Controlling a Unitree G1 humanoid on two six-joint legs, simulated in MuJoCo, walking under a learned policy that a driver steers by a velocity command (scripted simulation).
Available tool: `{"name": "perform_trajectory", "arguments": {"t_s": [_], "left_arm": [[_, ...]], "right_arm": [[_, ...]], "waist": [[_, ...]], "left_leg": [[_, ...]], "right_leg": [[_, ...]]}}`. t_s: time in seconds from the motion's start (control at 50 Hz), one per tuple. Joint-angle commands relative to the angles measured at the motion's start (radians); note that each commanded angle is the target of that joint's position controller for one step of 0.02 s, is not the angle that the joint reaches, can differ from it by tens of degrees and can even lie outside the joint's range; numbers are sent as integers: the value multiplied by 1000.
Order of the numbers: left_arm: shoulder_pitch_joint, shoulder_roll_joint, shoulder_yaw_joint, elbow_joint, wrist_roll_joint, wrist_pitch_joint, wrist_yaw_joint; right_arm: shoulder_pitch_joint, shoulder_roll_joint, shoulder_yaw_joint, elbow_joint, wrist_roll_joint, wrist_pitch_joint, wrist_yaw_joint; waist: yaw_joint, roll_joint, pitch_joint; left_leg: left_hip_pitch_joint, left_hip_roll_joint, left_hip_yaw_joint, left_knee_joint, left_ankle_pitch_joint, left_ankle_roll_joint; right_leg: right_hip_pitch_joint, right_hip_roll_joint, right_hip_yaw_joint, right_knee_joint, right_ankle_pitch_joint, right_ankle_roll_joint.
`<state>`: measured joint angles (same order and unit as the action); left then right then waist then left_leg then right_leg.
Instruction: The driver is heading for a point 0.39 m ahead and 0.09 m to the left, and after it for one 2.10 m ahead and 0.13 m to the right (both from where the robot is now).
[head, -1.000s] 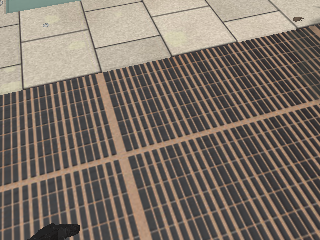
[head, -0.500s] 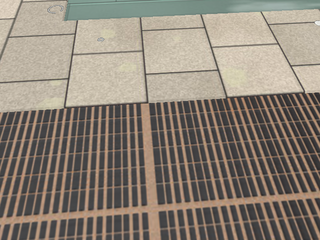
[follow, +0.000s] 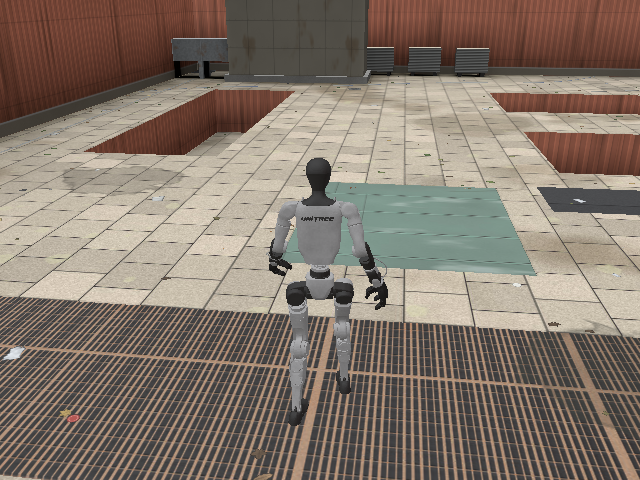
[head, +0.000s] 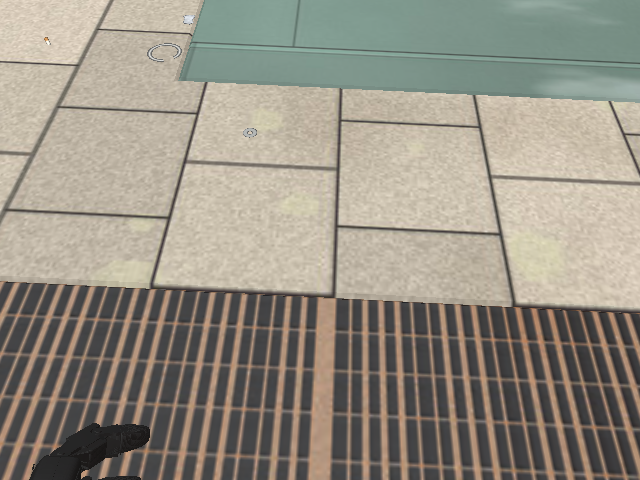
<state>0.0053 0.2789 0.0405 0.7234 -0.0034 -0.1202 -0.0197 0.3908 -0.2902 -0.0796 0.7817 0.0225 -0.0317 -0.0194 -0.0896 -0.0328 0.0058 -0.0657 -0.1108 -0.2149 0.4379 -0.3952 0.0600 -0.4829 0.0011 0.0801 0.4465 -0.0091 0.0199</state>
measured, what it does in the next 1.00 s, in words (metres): walks ahead: right foot, then left foot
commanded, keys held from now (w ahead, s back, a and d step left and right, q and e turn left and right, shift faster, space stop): w+q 0.24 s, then q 0.26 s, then e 0.50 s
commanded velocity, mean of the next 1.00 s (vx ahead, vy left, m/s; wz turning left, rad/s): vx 0.23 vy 0.00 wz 0.24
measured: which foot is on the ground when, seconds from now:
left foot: down 0.00-0.04, up 0.06-0.48, down 0.50-0.96, up 0.98-1.00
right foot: up 0.00-0.00, down 0.02-0.50, up 0.52-0.92, down 0.94-1.00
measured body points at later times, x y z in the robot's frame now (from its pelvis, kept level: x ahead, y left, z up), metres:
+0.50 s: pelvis +0.24 +0.03 -0.01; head +0.28 +0.05 +0.44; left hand +0.20 +0.33 -0.14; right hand +0.53 -0.15 -0.08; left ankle +0.34 +0.15 -0.74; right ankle +0.14 -0.13 -0.72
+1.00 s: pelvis +0.33 +0.02 +0.00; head +0.36 +0.01 +0.45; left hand +0.37 +0.33 -0.10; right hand +0.55 -0.21 -0.11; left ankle +0.33 +0.15 -0.71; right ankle +0.34 -0.08 -0.73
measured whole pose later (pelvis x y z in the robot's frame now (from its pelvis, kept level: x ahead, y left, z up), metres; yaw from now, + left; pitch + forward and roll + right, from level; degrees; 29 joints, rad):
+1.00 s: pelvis +0.33 +0.02 +0.00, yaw +10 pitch +1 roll +2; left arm 0.21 0.30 0.06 0.81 0.01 0.03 0.01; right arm 0.09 -0.28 -0.07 0.74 -0.01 0.03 -0.04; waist 0.03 0.02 0.03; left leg -0.39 0.01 0.08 0.71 -0.40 -0.01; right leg -0.30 -0.02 -0.01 0.61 -0.34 -0.03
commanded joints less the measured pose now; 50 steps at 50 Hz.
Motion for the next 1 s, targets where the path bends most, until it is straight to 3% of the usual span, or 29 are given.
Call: {"name": "perform_trajectory", "arguments": {"t_s": [0.02,0.04,0.06,0.08,0.1,0.12,0.16,0.2,0.26,0.3,0.36,0.44,0.48,0.5,0.52,0.54,0.56,0.58,0.6,0.62,0.66,0.7,0.78,0.82,0.9,0.94,0.96,0.98,1.0], "left_arm": [[212,193,70,-19,17,-27,12],[348,281,95,6,31,-15,18],[364,232,86,21,4,-4,10],[313,153,65,3,-3,2,12],[260,126,55,-7,4,10,15],[218,104,47,-2,9,15,15],[184,84,39,9,17,13,16],[187,99,46,24,11,4,15],[185,134,58,41,12,2,17],[161,149,61,43,9,13,24],[192,172,65,60,-1,35,37],[192,219,81,64,-35,58,45],[176,202,79,53,-44,67,48],[231,158,61,44,-6,65,41],[347,51,20,17,44,56,25],[344,136,27,50,21,53,11],[270,179,36,37,-24,61,6],[235,157,31,44,-22,73,14],[212,140,28,56,-11,88,25],[233,133,28,69,-10,108,30],[291,99,20,96,-4,125,38],[272,80,10,101,2,126,46],[191,136,29,66,-8,143,51],[162,133,34,48,-8,151,51],[205,98,35,54,-7,150,32],[255,120,44,64,4,146,20],[266,222,67,52,11,144,28],[249,290,82,34,15,142,30],[278,250,74,25,39,124,29]], "right_arm": [[-52,-74,-9,-83,-12,-8,1],[64,-15,10,-106,8,-17,1],[89,-66,9,-111,14,-23,0],[12,-148,-12,-106,16,-19,1],[-57,-158,-17,-118,8,-12,0],[-96,-146,-20,-131,-2,-10,2],[-93,-107,-20,-139,4,1,12],[-104,-71,-13,-154,6,11,16],[-155,-59,-9,-184,-1,13,21],[-189,-49,-4,-195,-7,7,31],[-269,-34,1,-222,-10,2,54],[-257,-90,-26,-251,-15,15,76],[-69,-161,-66,-205,-19,17,66],[7,-236,-88,-198,-18,23,40],[-72,-312,-76,-244,-45,19,24],[-75,-234,-49,-277,-43,16,30],[-124,-170,-32,-265,-41,13,38],[-172,-114,-14,-244,-24,11,40],[-215,-67,5,-231,-22,13,37],[-252,-60,12,-220,-34,12,36],[-291,-75,7,-196,-61,2,33],[-294,-76,5,-169,-68,-9,25],[-291,-129,-13,-135,-53,12,0],[-289,-129,-16,-122,-44,24,-9],[-314,-120,-19,-107,-25,41,-19],[-292,-111,-24,-86,-1,51,-24],[-264,-70,-19,-96,-20,50,-24],[-352,-52,-13,-143,-39,43,-28],[-412,-74,-20,-153,-43,41,-28]], "waist": [[174,102,-176],[163,-150,-337],[157,-271,-336],[175,-146,-193],[169,-71,-102],[150,-48,-33],[112,-85,8],[105,-78,16],[103,-42,29],[104,-38,32],[137,-42,15],[100,-68,-23],[-3,-27,-113],[-24,120,-185],[104,346,-306],[31,201,-498],[28,148,-399],[53,70,-282],[75,58,-211],[110,90,-171],[144,130,-146],[128,131,-151],[90,144,-109],[80,141,-64],[112,130,-70],[138,94,-63],[98,-123,-67],[121,-289,-9],[169,-203,-49]], "left_leg": [[-164,157,-130,253,341,65],[-497,15,21,591,55,-17],[-680,53,38,768,-208,-31],[-737,107,28,843,-128,-36],[-724,141,67,847,-50,-42],[-702,169,79,804,5,-45],[-628,214,93,744,61,-44],[-627,228,112,703,98,-52],[-658,233,119,580,208,-70],[-599,216,165,438,318,-73],[-501,178,233,267,443,-63],[-415,127,267,169,314,-6],[-170,60,289,51,386,51],[74,180,117,41,745,114],[347,478,-332,95,1161,331],[347,528,-381,54,1124,386],[255,484,-269,9,916,355],[128,414,-158,-12,759,274],[-1,370,-95,-43,661,225],[-145,334,-24,-76,654,203],[-278,302,74,-118,660,194],[-269,308,107,-126,630,191],[-233,366,66,-170,314,198],[-210,388,47,-180,224,195],[-142,390,100,-95,377,165],[-162,329,179,28,362,75],[-288,219,301,262,218,-25],[-529,46,318,404,-145,-98],[-575,54,195,607,-256,-101]], "right_leg": [[453,-125,83,-3,-63,-99],[837,-353,456,-31,-235,-250],[870,-436,707,-121,-446,-287],[747,-397,592,-145,-519,-244],[620,-356,449,-157,-426,-209],[506,-315,345,-186,-317,-199],[384,-264,203,-239,-201,-183],[355,-259,116,-279,-119,-200],[371,-265,4,-293,77,-217],[360,-229,-113,-263,271,-194],[378,-213,-204,-216,362,-162],[478,-253,-221,-61,519,-131],[433,-202,-258,223,524,-82],[225,-139,-269,508,162,-19],[-126,30,-188,876,-727,45],[-100,-6,17,974,-726,41],[-167,-41,0,961,-626,34],[-174,-94,-13,853,-560,32],[-122,-122,-9,754,-523,39],[-8,-123,-25,699,-484,48],[136,-105,-52,555,-423,64],[182,-103,-49,425,-363,64],[138,-91,-67,395,-342,43],[91,-90,-72,397,-381,27],[147,-58,-124,246,-349,-9],[240,-47,-95,15,-152,-63],[319,-219,160,-80,95,-139],[359,-376,410,-127,278,-313],[375,-382,431,-137,285,-367]]}}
